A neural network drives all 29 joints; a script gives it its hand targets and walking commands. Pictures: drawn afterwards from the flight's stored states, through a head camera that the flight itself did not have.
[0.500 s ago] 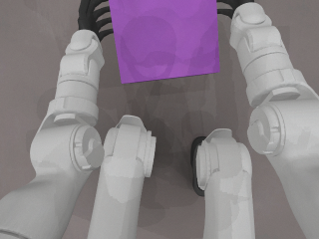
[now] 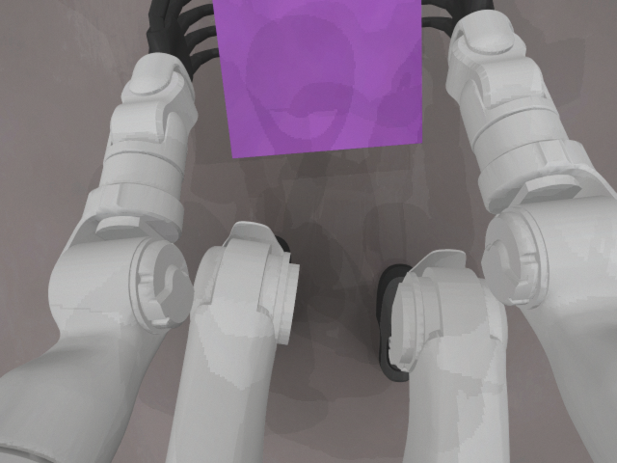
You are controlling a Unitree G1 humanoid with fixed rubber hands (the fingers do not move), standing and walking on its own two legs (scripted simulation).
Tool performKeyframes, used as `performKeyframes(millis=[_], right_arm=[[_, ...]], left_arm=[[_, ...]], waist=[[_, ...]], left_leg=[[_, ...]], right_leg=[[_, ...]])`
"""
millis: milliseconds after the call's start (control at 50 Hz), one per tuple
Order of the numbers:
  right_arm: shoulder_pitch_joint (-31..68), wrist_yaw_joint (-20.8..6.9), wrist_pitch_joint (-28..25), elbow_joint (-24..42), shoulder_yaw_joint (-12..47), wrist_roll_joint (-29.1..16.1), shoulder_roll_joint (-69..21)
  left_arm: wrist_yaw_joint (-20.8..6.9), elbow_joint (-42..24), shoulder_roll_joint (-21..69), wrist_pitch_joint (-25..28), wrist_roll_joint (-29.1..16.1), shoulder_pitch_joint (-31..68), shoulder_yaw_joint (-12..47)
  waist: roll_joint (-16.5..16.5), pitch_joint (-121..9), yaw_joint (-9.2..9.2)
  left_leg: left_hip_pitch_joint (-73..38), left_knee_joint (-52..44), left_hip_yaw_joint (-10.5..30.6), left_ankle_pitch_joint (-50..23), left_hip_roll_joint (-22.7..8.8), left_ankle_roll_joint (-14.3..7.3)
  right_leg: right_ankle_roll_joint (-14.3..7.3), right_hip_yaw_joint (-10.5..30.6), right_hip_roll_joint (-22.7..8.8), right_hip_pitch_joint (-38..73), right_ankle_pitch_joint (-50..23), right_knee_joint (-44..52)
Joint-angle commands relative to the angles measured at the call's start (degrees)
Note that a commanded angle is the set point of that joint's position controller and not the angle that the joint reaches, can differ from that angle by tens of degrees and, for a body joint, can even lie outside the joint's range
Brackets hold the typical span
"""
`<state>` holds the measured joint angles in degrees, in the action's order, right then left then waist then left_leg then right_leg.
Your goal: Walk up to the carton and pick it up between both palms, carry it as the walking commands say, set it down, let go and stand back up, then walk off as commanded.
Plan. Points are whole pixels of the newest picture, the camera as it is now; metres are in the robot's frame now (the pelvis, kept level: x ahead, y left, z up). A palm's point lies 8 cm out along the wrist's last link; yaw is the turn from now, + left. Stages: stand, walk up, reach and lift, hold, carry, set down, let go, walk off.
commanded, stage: set down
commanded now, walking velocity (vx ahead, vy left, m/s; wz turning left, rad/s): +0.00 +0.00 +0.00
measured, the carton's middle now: (316, 32) +0.54 +0.08 -0.27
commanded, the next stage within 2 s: none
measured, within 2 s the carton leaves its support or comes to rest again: neither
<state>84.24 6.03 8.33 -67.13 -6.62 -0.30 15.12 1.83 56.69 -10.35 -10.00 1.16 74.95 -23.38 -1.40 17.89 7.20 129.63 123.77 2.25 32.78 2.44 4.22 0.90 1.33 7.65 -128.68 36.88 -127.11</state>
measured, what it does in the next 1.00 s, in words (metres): stands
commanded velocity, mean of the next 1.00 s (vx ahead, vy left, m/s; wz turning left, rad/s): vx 0.00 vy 0.00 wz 0.00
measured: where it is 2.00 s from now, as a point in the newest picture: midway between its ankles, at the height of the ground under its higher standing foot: (329, 325)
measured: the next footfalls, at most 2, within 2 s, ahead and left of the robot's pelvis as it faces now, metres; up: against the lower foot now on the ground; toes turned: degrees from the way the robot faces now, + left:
none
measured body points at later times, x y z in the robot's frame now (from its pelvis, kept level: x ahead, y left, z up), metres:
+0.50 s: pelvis +0.00 +0.00 +0.00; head +0.37 +0.01 +0.24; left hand +0.50 +0.22 -0.20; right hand +0.55 -0.08 -0.21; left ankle +0.11 +0.13 -0.34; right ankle +0.09 -0.11 -0.34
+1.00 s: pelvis -0.01 +0.00 -0.01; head +0.36 +0.01 +0.23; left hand +0.49 +0.23 -0.20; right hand +0.55 -0.08 -0.21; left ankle +0.11 +0.13 -0.34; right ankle +0.09 -0.10 -0.34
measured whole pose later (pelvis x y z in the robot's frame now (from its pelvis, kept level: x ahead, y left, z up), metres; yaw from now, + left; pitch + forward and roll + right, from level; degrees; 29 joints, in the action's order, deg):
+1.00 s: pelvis -0.01 +0.00 -0.01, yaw +0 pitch +35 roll +2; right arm 87.1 3.8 4.9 -69.3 -1.3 -3.9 18.4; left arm 3.7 68.6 -14.4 -1.5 -3.2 81.0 -21.8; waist 0.9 23.7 6.6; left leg 128.7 124.9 0.5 31.3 1.5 2.7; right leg 0.5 1.2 5.0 -127.6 35.8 -128.5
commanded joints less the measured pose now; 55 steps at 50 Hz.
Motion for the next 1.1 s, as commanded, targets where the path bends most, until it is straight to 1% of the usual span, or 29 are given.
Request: performKeyframes(millis=[0,160,200,220,240,280,300,320,340,400,460,520,540,560,620,640,680,780,800,840,860,880,900,920,940,960,1000,1040,1080], right_arm=[[26.3,-13.1,-1.5,6.2,10.2,-2.0,-44.5],[25.5,-13.5,-1.4,4.6,7.7,-0.6,-42.6],[26.1,-13.5,-1.4,4.2,7.8,-0.6,-42.4],[25.9,-13.6,-1.8,5.4,7.6,-0.4,-42.3],[27.3,-13.6,-1.8,5.9,7.9,-0.6,-43.3],[27.7,-13.5,-1.9,5.7,8.3,-0.9,-42.6],[27.5,-13.6,-2.1,6.2,8.8,-1.5,-42.0],[27.2,-13.7,-2.1,5.7,8.4,-1.1,-42.2],[27.3,-13.8,-2.1,6.0,9.3,-1.4,-42.3],[26.0,-13.7,-2.3,5.7,9.8,-1.3,-42.8],[26.1,-13.6,-2.5,5.9,9.3,-1.7,-40.9],[26.5,-13.3,-2.8,6.6,9.7,-1.6,-39.3],[26.1,-13.3,-3.0,6.8,9.1,-1.8,-39.5],[26.9,-13.1,-3.1,6.7,9.3,-1.8,-37.4],[25.1,-12.7,-3.0,5.1,8.6,-1.2,-35.1],[25.0,-12.6,-3.2,5.7,7.9,-1.1,-33.8],[25.2,-12.1,-3.4,6.1,8.4,-0.7,-33.2],[24.8,-9.4,-4.1,5.1,6.2,-0.7,-19.9],[24.0,-8.7,-4.1,5.5,6.0,-1.1,-17.3],[22.3,-6.6,-4.6,5.1,4.2,-1.1,-6.9],[21.4,-5.4,-4.5,4.8,5.1,-1.9,-4.6],[20.8,-4.5,-4.8,5.3,4.9,-2.5,-0.5],[20.6,-3.3,-5.1,5.5,4.9,-2.8,4.7],[19.7,-2.3,-5.1,4.1,4.8,-3.9,7.8],[19.6,-1.8,-4.9,3.8,6.0,-4.5,8.6],[20.3,-1.4,-5.0,3.7,5.9,-4.8,10.1],[20.8,-1.2,-5.1,3.4,6.8,-5.7,10.8],[21.3,-1.5,-5.0,3.6,7.2,-6.6,10.6],[21.3,-1.9,-5.0,3.0,8.1,-7.9,10.8]], left_arm=[[-12.2,-6.5,38.1,2.4,-3.1,32.5,14.3],[-12.0,-5.4,38.7,2.6,-3.2,33.2,13.9],[-12.2,-6.0,37.5,3.0,-3.4,34.8,13.1],[-12.3,-5.6,39.3,2.8,-3.5,34.5,13.8],[-12.3,-5.6,38.4,3.1,-3.3,34.4,13.5],[-12.2,-5.0,38.1,3.3,-3.7,34.2,13.5],[-12.1,-4.2,37.6,3.3,-3.5,33.9,13.2],[-12.2,-4.1,39.3,3.3,-3.3,33.2,13.6],[-12.4,-3.4,38.5,3.4,-3.4,32.0,12.9],[-12.6,-4.2,38.9,3.6,-4.0,32.6,13.9],[-12.4,-2.6,37.7,3.5,-3.9,31.5,13.6],[-12.0,-2.8,36.5,4.1,-4.2,31.1,13.0],[-11.9,-3.6,36.8,4.4,-3.9,31.0,13.0],[-11.6,-3.1,35.8,4.5,-4.6,31.2,12.7],[-10.7,-1.6,32.6,4.7,-4.1,30.0,11.8],[-10.4,-2.1,32.1,4.8,-4.4,30.2,11.9],[-10.1,-1.2,30.0,5.3,-3.8,29.9,10.3],[-6.4,0.2,19.6,6.9,-3.8,26.6,7.0],[-5.3,0.8,15.2,7.4,-3.4,25.1,5.5],[-2.9,3.6,8.2,8.0,-2.7,19.9,3.7],[-1.7,3.3,2.8,8.7,-2.6,19.7,2.0],[-0.5,3.4,-0.1,9.2,-3.2,19.4,2.3],[0.9,5.1,-5.9,9.7,-3.7,16.2,1.2],[1.9,5.8,-8.3,10.1,-4.6,16.4,1.6],[2.4,6.8,-11.6,10.6,-4.9,15.9,0.7],[2.8,7.9,-11.6,10.4,-5.5,16.3,1.3],[2.8,8.7,-12.3,10.8,-6.5,15.9,2.0],[2.6,9.3,-12.6,10.7,-8.3,17.0,4.1],[2.6,8.4,-13.2,11.0,-9.8,17.4,5.3]], waist=[[-7.2,-52.3,2.51],[-4.9,-49.8,0.95],[-7.0,-48.9,1.06],[-5.4,-48.0,0.0],[-6.2,-48.8,0.94],[-6.1,-50.1,0.46],[-5.7,-49.5,1.76],[-4.9,-48.3,0.49],[-6.6,-48.1,1.69],[-7.4,-49.1,0.97],[-5.7,-48.6,0.97],[-6.4,-48.8,0.98],[-5.5,-48.0,1.75],[-6.4,-49.7,0.81],[-5.5,-48.1,1.3],[-5.3,-47.9,0.39],[-6.7,-49.1,1.15],[-5.6,-51.6,0.55],[-6.4,-51.6,1.6],[-4.2,-51.9,0.95],[-5.1,-50.7,2.48],[-3.7,-50.1,1.54],[-5.9,-52.3,1.95],[-4.1,-52.4,1.69],[-5.5,-51.8,3.34],[-6.0,-52.6,1.48],[-5.5,-51.0,2.82],[-5.1,-50.7,1.76],[-5.2,-50.9,2.37]], left_leg=[[-23.7,-5.9,-5.5,-22.2,2.6,-2.7],[-23.4,-6.0,-5.4,-20.1,2.6,-2.5],[-21.7,-5.4,-5.3,-19.7,2.5,-2.8],[-22.4,-5.5,-5.3,-20.7,2.7,-2.7],[-22.2,-5.7,-5.1,-20.5,2.7,-3.0],[-23.4,-5.1,-5.0,-21.1,2.5,-3.0],[-23.6,-5.1,-5.1,-21.1,2.3,-2.9],[-23.2,-5.3,-5.1,-21.1,2.5,-3.0],[-22.8,-5.2,-5.0,-21.5,2.6,-3.3],[-22.4,-4.6,-4.9,-22.3,2.7,-3.1],[-22.4,-4.5,-5.1,-21.9,2.1,-2.8],[-22.9,-4.2,-4.9,-22.1,2.3,-2.9],[-22.5,-4.7,-4.9,-22.1,2.7,-3.2],[-23.7,-4.1,-4.1,-22.6,2.2,-3.2],[-24.6,-4.5,-4.5,-21.8,2.2,-2.8],[-23.6,-4.4,-4.1,-21.4,1.9,-2.9],[-23.9,-4.3,-4.5,-21.9,2.1,-2.9],[-26.0,-4.4,-4.8,-21.3,1.2,-2.2],[-25.8,-4.9,-4.8,-21.3,1.4,-2.2],[-28.1,-5.0,-5.1,-21.3,0.7,-1.7],[-27.7,-5.1,-5.3,-21.2,0.5,-1.9],[-27.2,-5.0,-5.7,-21.3,0.4,-1.6],[-27.8,-5.4,-5.0,-21.5,0.0,-1.8],[-28.2,-5.2,-5.2,-22.0,-0.3,-1.5],[-26.9,-4.9,-5.5,-21.8,-0.6,-1.8],[-27.4,-4.7,-4.9,-21.5,-0.9,-1.7],[-27.3,-5.4,-5.0,-21.9,-0.9,-1.7],[-27.8,-5.3,-4.7,-20.9,-1.4,-2.0],[-28.5,-5.4,-4.6,-21.4,-1.5,-2.1]], right_leg=[[-1.6,-2.1,0.9,20.2,-19.9,10.1],[-2.2,-1.6,0.6,19.4,-18.3,9.8],[-2.3,-1.6,0.4,19.2,-18.1,9.9],[-2.3,-1.8,0.8,17.7,-18.5,10.0],[-2.3,-1.6,0.6,18.6,-18.8,9.9],[-2.4,-1.3,0.3,19.5,-19.1,9.5],[-2.3,-1.1,0.3,19.2,-18.9,9.6],[-2.3,-1.3,0.6,18.5,-19.0,9.5],[-2.1,-1.5,0.4,19.2,-19.5,9.5],[-2.3,-1.6,0.4,20.2,-21.0,9.1],[-2.4,-1.0,0.0,20.4,-20.9,8.8],[-2.0,-1.3,-0.1,20.4,-20.7,8.7],[-2.2,-1.3,0.2,20.0,-20.6,8.8],[-2.2,-1.5,-0.3,19.7,-20.5,7.9],[-2.1,-1.2,-0.5,19.8,-19.6,8.2],[-2.1,-1.0,-0.6,20.1,-19.6,8.0],[-1.8,-1.1,-0.4,21.2,-20.6,8.5],[-1.2,-0.9,-1.3,23.9,-19.5,8.0],[-0.8,-1.4,-1.6,24.0,-19.2,7.9],[-0.7,-1.1,-1.8,24.6,-18.4,8.1],[-0.3,-0.5,-2.3,24.3,-17.8,8.9],[-0.3,-0.1,-2.6,24.0,-17.7,9.3],[0.1,-0.9,-3.1,25.3,-18.1,8.6],[0.0,0.0,-3.6,25.3,-18.4,8.7],[0.2,0.6,-4.0,24.8,-18.1,9.1],[0.4,0.2,-4.2,25.4,-18.0,8.6],[0.6,0.7,-4.4,25.1,-17.6,9.0],[0.5,0.4,-4.7,23.6,-16.2,8.8],[0.4,0.1,-5.1,22.3,-15.8,8.5]])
